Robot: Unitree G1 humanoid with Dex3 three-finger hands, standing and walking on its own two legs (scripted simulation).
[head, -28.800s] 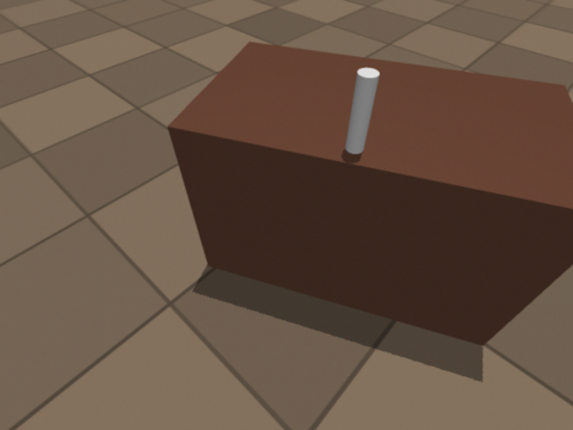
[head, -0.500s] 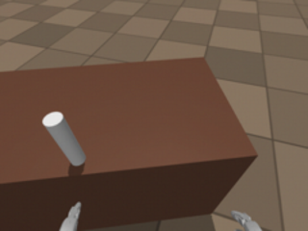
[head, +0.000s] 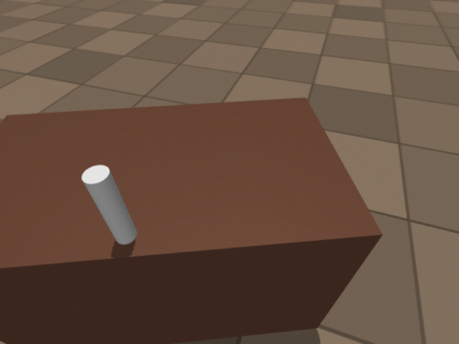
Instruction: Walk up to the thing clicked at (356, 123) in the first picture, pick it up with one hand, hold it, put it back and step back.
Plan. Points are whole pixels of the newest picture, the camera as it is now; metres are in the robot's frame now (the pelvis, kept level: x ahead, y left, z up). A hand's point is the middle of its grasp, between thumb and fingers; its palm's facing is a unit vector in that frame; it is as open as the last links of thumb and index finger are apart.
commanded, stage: home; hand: left
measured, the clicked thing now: (113, 208) +0.39 +0.25 +0.02
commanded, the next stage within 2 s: stand in 1.34 s
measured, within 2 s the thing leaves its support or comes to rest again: neither
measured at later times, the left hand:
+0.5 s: hand out of the picture +0.06 +0.26 -0.16, palm faces -0.05 -0.94 -0.35, open 17.6 cm
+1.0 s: hand out of the picture +0.08 +0.26 -0.16, palm faces -0.05 -0.94 -0.34, open 17.6 cm
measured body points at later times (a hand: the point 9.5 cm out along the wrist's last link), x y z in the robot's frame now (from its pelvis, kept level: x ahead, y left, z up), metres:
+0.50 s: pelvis +0.00 +0.01 +0.00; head +0.00 +0.01 +0.45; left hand +0.06 +0.31 -0.13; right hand +0.07 -0.29 -0.13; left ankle +0.05 +0.12 -0.74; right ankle -0.02 -0.13 -0.74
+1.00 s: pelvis +0.02 +0.01 +0.00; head +0.03 +0.01 +0.45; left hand +0.08 +0.31 -0.13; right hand +0.09 -0.30 -0.13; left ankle +0.05 +0.12 -0.74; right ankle -0.02 -0.13 -0.74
